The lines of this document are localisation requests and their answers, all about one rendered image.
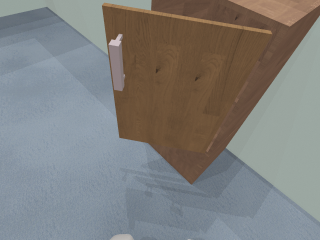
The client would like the cupboard door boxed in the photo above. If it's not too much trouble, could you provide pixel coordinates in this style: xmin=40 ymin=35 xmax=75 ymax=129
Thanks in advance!
xmin=102 ymin=2 xmax=272 ymax=153

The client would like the handle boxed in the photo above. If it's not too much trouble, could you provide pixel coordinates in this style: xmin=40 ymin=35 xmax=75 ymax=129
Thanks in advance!
xmin=108 ymin=34 xmax=125 ymax=91

